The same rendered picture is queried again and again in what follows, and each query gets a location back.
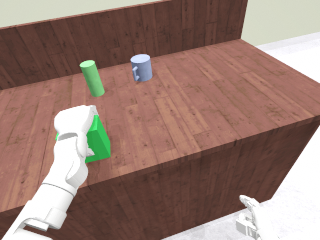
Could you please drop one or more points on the right robot hand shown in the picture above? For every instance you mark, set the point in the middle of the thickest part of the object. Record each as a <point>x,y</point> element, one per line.
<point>259,219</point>

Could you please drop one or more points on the sponge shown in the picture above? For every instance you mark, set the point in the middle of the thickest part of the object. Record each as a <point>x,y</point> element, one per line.
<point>97,141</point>

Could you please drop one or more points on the left robot upper arm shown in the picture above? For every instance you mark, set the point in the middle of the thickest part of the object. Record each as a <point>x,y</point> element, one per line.
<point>21,234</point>

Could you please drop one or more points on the table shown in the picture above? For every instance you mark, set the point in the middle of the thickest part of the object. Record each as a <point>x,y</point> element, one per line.
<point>218,119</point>

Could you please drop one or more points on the robot left forearm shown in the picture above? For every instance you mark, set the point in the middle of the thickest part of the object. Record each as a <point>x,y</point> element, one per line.
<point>48,207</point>

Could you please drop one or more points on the robot right forearm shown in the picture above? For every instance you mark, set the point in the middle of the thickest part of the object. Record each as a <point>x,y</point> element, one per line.
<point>266,234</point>

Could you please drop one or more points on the left robot hand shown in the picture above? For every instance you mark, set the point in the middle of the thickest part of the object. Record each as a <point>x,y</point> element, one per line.
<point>76,118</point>

